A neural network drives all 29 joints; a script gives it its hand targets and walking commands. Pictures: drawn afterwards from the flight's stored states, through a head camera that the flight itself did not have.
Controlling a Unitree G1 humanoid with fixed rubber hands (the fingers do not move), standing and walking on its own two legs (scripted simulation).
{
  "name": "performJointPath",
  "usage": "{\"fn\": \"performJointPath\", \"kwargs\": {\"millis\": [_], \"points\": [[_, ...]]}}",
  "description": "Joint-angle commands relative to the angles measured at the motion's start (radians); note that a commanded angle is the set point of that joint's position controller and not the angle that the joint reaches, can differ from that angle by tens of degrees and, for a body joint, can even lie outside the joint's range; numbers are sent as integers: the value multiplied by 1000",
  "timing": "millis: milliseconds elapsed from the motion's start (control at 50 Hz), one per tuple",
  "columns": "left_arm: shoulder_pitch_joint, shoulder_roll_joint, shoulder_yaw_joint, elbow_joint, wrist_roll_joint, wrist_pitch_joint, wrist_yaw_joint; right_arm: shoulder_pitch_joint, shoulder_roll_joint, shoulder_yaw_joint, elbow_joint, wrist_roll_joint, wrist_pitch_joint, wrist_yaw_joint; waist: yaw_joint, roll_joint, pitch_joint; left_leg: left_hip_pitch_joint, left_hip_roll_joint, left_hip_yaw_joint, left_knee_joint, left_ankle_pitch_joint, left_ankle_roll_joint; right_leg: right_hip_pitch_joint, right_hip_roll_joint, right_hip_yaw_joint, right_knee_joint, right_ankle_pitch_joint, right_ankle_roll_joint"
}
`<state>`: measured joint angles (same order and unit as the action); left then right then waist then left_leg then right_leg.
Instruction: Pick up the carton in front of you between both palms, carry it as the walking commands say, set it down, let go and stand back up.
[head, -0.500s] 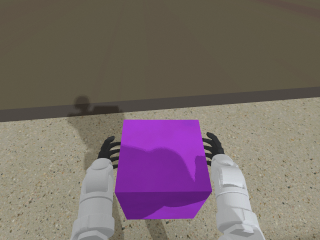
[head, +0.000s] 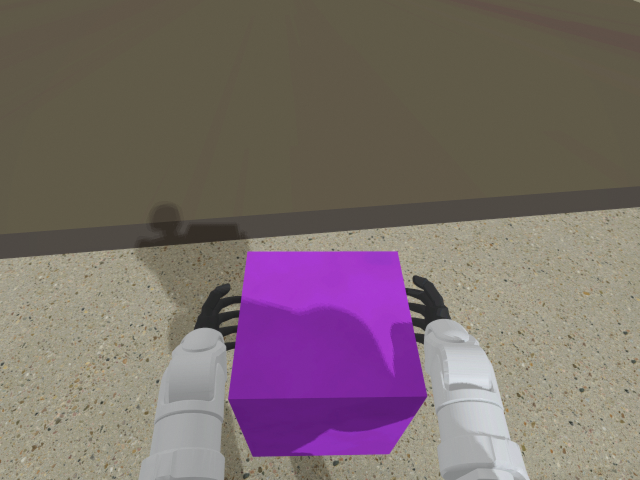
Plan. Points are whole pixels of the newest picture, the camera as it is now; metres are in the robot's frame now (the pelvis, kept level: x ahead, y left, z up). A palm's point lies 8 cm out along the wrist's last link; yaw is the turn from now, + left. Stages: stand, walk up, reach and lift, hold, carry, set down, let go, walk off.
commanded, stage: reach and lift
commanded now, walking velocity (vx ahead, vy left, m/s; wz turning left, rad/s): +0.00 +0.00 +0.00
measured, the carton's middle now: (322, 358) +0.30 +0.00 -0.04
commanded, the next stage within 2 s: hold in 0.08 s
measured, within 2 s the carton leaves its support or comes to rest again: neither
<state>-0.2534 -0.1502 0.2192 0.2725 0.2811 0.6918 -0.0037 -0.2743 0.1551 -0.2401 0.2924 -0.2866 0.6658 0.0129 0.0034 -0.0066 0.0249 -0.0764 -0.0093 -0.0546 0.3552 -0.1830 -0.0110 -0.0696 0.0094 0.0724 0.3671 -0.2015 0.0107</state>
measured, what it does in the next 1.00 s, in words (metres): stands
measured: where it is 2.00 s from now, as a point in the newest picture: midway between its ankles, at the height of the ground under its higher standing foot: (328, 475)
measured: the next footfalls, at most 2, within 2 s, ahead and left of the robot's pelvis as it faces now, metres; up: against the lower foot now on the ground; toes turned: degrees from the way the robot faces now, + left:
left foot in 1.60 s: +0.21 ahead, +0.09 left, +0.00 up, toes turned +10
right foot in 2.00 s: +0.52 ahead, -0.15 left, +0.00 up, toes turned -14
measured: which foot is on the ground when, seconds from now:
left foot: down 0.00-1.00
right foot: down 0.00-1.00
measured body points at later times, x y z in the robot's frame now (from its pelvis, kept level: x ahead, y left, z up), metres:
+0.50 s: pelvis -0.02 +0.00 +0.00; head -0.06 +0.00 +0.45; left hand +0.28 +0.15 +0.04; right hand +0.29 -0.15 +0.04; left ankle +0.01 +0.13 -0.75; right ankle +0.01 -0.13 -0.75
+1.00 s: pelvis -0.01 +0.00 +0.00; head -0.05 +0.00 +0.45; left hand +0.29 +0.15 +0.04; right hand +0.29 -0.15 +0.04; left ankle +0.01 +0.13 -0.75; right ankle +0.01 -0.13 -0.75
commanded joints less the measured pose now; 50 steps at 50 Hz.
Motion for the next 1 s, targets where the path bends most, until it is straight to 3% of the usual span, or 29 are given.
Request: {"fn": "performJointPath", "kwargs": {"millis": [0,160,300,520,980], "points": [[-478,-921,-515,-69,-242,-41,-233,-417,933,516,-21,232,-15,234,2,2,-255,102,-90,-11,-25,219,3,26,90,3,-43,220,0],[-460,-914,-591,-169,-288,1,-229,-384,933,583,-121,273,31,221,-10,-2,-294,139,-93,-18,-36,268,3,73,85,10,-57,292,4],[-472,-869,-517,-123,-248,41,-227,-410,887,521,-85,243,71,224,-4,2,-147,75,-83,-7,-66,68,10,19,79,-2,-82,86,-5],[-576,-911,-522,-82,-253,29,-240,-513,917,519,-42,242,57,240,-7,4,-195,78,-79,-4,-48,15,9,1,76,-9,-65,24,-9],[-473,-902,-541,-143,-265,39,-226,-412,899,540,-107,256,65,232,-6,6,-224,125,-84,-10,-51,188,1,47,85,-2,-68,189,-4]]}}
